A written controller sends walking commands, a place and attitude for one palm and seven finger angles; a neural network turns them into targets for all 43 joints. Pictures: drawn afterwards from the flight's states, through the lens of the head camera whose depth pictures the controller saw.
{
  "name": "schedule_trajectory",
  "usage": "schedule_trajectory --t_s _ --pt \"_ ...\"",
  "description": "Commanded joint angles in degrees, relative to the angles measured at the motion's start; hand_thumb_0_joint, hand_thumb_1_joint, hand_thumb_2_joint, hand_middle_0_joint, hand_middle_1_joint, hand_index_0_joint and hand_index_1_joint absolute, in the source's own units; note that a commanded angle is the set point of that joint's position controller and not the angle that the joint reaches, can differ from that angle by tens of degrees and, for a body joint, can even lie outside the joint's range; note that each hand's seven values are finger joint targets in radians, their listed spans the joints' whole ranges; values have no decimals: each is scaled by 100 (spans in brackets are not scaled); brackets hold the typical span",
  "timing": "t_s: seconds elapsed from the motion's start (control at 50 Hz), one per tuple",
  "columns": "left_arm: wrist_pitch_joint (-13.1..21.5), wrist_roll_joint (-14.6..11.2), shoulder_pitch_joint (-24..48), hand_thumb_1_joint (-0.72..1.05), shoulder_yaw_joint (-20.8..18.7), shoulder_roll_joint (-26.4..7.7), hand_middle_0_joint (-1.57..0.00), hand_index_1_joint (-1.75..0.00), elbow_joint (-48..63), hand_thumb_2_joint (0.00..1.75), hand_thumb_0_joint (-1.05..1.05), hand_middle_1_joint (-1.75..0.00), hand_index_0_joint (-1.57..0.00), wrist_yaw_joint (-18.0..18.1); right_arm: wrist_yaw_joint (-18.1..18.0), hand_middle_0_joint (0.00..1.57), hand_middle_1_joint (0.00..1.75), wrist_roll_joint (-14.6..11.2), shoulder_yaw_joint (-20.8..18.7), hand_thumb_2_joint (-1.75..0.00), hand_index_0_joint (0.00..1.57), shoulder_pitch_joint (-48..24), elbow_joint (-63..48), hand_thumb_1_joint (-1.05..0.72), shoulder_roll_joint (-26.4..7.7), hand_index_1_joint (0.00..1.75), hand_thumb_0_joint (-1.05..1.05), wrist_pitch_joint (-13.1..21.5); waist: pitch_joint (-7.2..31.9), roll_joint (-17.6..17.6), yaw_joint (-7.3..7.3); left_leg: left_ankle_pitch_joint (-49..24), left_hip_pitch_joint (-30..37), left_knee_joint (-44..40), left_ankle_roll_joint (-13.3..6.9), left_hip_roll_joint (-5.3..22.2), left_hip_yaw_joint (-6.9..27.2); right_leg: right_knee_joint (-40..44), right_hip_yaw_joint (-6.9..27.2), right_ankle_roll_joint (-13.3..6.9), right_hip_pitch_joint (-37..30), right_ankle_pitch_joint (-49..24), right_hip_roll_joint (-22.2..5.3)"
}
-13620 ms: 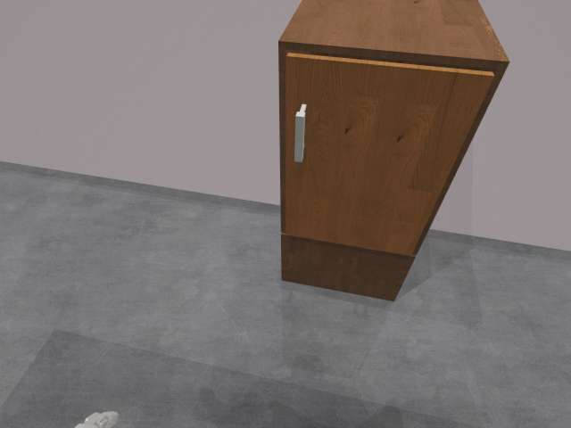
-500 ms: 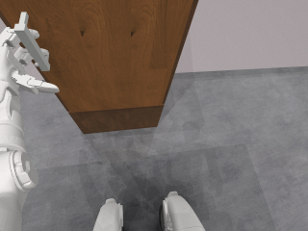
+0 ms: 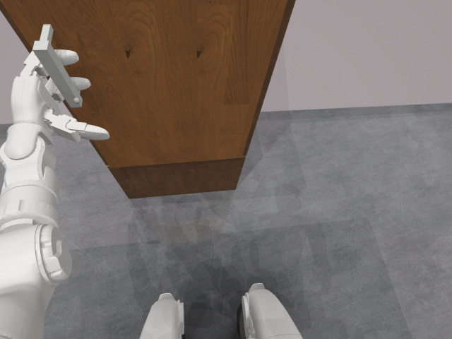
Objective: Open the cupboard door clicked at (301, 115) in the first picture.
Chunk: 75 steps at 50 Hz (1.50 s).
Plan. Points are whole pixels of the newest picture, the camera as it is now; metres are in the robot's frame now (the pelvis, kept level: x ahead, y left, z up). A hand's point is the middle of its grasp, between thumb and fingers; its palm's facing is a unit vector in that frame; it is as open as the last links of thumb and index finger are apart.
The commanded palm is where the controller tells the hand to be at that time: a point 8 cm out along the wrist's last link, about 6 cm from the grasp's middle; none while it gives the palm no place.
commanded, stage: slide the fingers in behind the handle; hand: left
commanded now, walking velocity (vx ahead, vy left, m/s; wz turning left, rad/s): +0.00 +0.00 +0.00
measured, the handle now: (62, 69) +0.56 +0.25 +0.08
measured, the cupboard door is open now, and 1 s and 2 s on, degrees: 0 1 35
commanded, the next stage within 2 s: close the thumb around the handle in 0.22 s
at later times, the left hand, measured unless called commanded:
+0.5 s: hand (78, 96) +0.51 +0.22 +0.07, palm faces +0.05 -1.00 -0.03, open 13.2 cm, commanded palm +0.49 +0.25 +0.07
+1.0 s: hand (78, 97) +0.51 +0.22 +0.07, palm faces +0.04 -1.00 -0.02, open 5.4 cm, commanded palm +0.48 +0.26 +0.07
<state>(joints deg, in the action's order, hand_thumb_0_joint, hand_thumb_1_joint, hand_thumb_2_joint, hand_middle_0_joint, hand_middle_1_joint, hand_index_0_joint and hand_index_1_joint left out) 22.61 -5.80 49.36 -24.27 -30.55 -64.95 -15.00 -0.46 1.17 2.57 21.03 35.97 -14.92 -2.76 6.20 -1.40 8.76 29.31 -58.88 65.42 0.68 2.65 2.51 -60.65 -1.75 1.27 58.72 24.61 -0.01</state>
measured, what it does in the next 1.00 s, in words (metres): stands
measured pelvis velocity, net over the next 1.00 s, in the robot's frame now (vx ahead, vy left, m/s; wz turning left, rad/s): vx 0.01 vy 0.00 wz -0.01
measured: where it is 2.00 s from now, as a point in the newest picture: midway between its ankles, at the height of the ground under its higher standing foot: outside the picture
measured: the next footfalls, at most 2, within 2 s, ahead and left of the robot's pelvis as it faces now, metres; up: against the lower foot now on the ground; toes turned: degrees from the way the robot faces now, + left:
none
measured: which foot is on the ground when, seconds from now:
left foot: down 0.00-1.00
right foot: down 0.00-1.00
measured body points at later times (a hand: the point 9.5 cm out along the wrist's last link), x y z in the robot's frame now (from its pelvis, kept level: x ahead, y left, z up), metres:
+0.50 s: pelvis +0.00 +0.00 +0.00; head +0.14 +0.02 +0.42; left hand +0.50 +0.27 +0.07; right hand +0.01 -0.26 -0.11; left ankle +0.01 +0.12 -0.65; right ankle +0.04 -0.14 -0.65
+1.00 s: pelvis +0.01 +0.00 +0.00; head +0.14 +0.02 +0.43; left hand +0.50 +0.27 +0.07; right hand +0.02 -0.26 -0.11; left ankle +0.01 +0.12 -0.65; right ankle +0.04 -0.14 -0.65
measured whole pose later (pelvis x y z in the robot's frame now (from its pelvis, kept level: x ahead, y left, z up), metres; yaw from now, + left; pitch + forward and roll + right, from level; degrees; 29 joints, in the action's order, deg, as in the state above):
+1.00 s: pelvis +0.01 +0.00 +0.00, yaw -1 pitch +23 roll -3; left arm 22.1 -6.0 48.3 -25.2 -30.6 -63.5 -15.9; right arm -0.2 1.3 2.4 21.6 35.1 -15.1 -3.3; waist 6.7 -1.6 9.2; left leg 29.8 -58.5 65.0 0.3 2.9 1.9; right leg -59.9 -1.1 1.7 58.5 24.6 0.3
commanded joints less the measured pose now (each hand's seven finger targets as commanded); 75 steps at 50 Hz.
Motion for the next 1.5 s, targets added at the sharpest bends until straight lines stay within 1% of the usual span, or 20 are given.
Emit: schedule_trajectory --t_s 0.0,0.08,0.12,0.24,0.3,0.36,0.4,0.46,0.5,0.54,0.62,0.68,0.8,1.0,1.04,1.12,1.28,1.4,1.44,1.48 --pt "465 24 2829 -50 76 -1230 -30 -120 1183 30 0 -120 -30 -84 -80 20 30 19 -401 -90 20 958 -227 -90 -1051 30 0 134 2656 -805 263 -1974 2012 -761 -162 -130 53 658 -87 -228 -1059 -1361 243" --pt "465 -6 2769 -50 -52 -1357 -30 -120 1106 30 0 -120 -30 -114 -95 20 30 35 -404 -90 20 986 -233 -90 -1066 30 0 151 2833 -668 236 -1991 1863 -718 -191 -148 29 635 -49 -217 -1266 -1473 232" --pt "471 15 2746 -50 -59 -1419 -30 -120 1188 30 0 -120 -30 -140 -88 20 30 28 -392 -90 20 978 -258 -90 -1069 30 0 138 2948 -876 181 -2102 1988 -731 -165 -146 46 595 -67 -240 -1220 -1498 227" --pt "403 1 2711 -50 33 -1280 -30 -120 1132 30 0 -120 -30 -133 -63 20 30 23 -396 -90 20 982 -266 -90 -1054 30 0 116 2773 -790 234 -2040 1893 -723 -183 -141 11 647 -55 -216 -1204 -1497 242" --pt "362 36 2711 -50 -136 -1561 -30 -120 927 30 0 -120 -30 -125 -93 20 30 9 -372 -90 20 980 -263 -90 -1087 30 0 104 2534 -582 247 -1817 1601 -735 -208 -139 8 656 -40 -212 -1242 -1389 233" --pt "401 37 2918 -33 59 -1311 -31 -122 1235 37 0 -122 -31 -122 -81 20 30 33 -385 -90 20 1000 -314 -90 -1059 30 0 135 2801 -1008 224 -2033 1961 -736 -183 -152 41 598 -74 -247 -1085 -1409 238" --pt "414 10 2777 -22 -188 -1575 -32 -123 1163 42 0 -123 -32 -101 -86 20 30 42 -396 -90 20 1021 -277 -90 -1099 30 0 123 2947 -835 187 -2134 2003 -714 -163 -117 72 580 -92 -230 -1135 -1456 239" --pt "406 -14 2828 -5 -17 -1319 -33 -125 1160 49 0 -125 -33 -110 -72 20 30 46 -388 -90 20 1027 -282 -90 -1069 30 0 134 2832 -813 260 -2148 2007 -706 -187 -126 67 595 -98 -231 -1061 -1463 250" --pt "390 2 2674 6 -155 -1492 -34 -126 1151 54 0 -126 -34 -104 -70 20 30 34 -399 -90 20 1031 -295 -90 -1091 30 0 111 2946 -812 185 -2225 1994 -698 -171 -122 45 583 -82 -225 -1168 -1559 247" --pt "329 34 2736 17 -4 -1333 -35 -127 1030 59 0 -127 -35 -101 -63 20 30 26 -387 -90 20 1020 -276 -90 -1065 30 0 105 2719 -737 256 -2058 1876 -715 -177 -122 42 610 -99 -211 -1078 -1437 248" --pt "320 61 2879 40 -144 -1552 -36 -130 1019 68 0 -130 -36 -80 -81 20 30 42 -378 -90 20 1029 -274 -90 -1090 30 0 106 2740 -742 266 -1916 1760 -699 -196 -127 43 610 -68 -210 -1105 -1345 241" --pt "361 14 2555 56 -181 -1495 -38 -131 1130 76 0 -131 -38 -114 -68 20 30 46 -390 -90 20 1068 -317 -90 -1076 30 0 103 3067 -877 130 -2362 2069 -709 -150 -120 62 544 -110 -236 -1192 -1621 247" --pt "349 -49 2393 90 -219 -1442 -40 -135 1279 90 0 -135 -40 -103 -40 20 30 34 -418 -90 20 1053 -342 -90 -1066 30 0 61 2956 -737 115 -2475 2092 -740 -154 -104 26 592 -119 -220 -1306 -1777 267" --pt "442 -103 2249 90 -156 -1280 -40 -135 1523 90 0 -135 -40 -84 -31 20 30 20 -447 -90 20 999 -359 -90 -1035 30 0 46 2881 -824 81 -2605 2224 -785 -134 -107 2 617 -116 -228 -1359 -1885 272" --pt "416 -82 2125 90 -291 -1474 -40 -135 1346 90 0 -135 -40 -71 -46 20 30 15 -431 -90 20 987 -351 -90 -1059 30 0 42 2724 -586 78 -2413 1934 -774 -160 -114 -25 625 -84 -216 -1448 -1848 258" --pt "438 -52 2227 90 -268 -1495 -40 -135 1286 90 0 -135 -40 -108 -62 20 30 13 -414 -90 20 951 -365 -90 -1046 30 0 49 2677 -710 65 -2303 1836 -781 -160 -137 -35 594 -61 -224 -1478 -1805 245" --pt "376 -268 901 90 -294 -1240 -40 -135 1938 90 0 -135 -40 -195 8 20 30 -51 -475 -90 20 823 -647 -90 -1021 30 0 12 3123 -662 -262 -2862 2228 -902 -119 -135 -91 610 -98 -236 -1884 -2201 268" --pt "275 -552 -668 90 -190 -778 -40 -135 2974 90 0 -135 -40 -157 57 20 30 -153 -519 -90 20 534 -946 -90 -941 30 0 23 2872 -399 -532 -2841 2083 -1167 -150 -178 -247 753 -81 -248 -2492 -2491 261" --pt "244 -637 -1113 90 -107 -555 -40 -135 3220 90 0 -135 -40 -113 58 20 30 -181 -533 -90 20 416 -1018 -90 -914 30 0 40 2584 -159 -546 -2603 1904 -1268 -165 -196 -299 834 -78 -234 -2619 -2450 254" --pt "268 -704 -1369 90 -52 -406 -40 -135 3463 90 0 -135 -40 -54 47 20 30 -201 -524 -90 20 284 -1066 -90 -884 30 0 80 2350 -254 -584 -2432 1837 -1334 -155 -215 -318 843 -67 -246 -2627 -2381 239"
